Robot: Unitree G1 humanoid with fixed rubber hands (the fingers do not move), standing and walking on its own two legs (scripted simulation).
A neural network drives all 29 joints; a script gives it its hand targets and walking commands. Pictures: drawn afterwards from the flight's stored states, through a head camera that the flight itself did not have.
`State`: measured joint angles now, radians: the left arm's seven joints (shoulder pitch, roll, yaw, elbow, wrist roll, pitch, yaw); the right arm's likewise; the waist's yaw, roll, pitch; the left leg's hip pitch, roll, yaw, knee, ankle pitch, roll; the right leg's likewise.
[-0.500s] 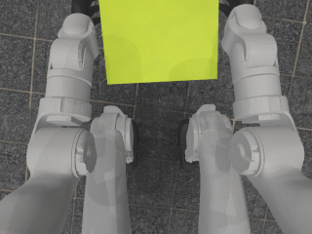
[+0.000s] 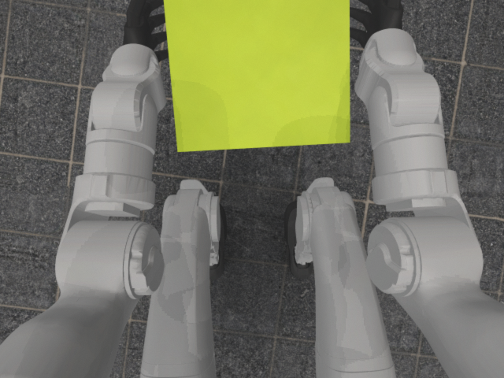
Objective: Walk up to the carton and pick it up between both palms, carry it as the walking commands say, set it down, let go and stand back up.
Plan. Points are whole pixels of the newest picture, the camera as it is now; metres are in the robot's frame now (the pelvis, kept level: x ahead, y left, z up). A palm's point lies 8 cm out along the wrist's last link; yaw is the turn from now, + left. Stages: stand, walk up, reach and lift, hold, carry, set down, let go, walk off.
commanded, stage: reach and lift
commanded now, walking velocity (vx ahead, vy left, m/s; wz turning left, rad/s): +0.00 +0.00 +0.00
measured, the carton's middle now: (261, 76) +0.52 +0.00 -0.16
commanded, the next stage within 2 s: none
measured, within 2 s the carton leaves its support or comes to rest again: neither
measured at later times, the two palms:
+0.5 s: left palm (118, 39) +0.50 +0.15 +0.00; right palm (417, 17) +0.51 -0.14 +0.02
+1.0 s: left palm (66, 12) +0.47 +0.15 +0.09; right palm out of the picture +0.48 -0.14 +0.11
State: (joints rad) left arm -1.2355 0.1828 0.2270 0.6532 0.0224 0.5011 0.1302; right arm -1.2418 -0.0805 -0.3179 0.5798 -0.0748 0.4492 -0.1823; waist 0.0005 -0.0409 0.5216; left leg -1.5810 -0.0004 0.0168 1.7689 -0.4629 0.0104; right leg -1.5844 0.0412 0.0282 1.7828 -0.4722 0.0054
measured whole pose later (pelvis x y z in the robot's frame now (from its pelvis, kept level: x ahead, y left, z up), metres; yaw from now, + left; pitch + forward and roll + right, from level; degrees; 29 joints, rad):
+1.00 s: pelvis +0.02 +0.00 +0.12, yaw -1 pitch +11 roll +0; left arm -0.94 0.06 0.25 0.61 0.09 0.50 0.12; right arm -0.95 0.02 -0.33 0.55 -0.14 0.45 -0.15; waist 0.00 -0.04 0.32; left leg -1.14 -0.01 0.01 1.32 -0.38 0.01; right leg -1.14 0.04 0.04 1.33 -0.38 0.01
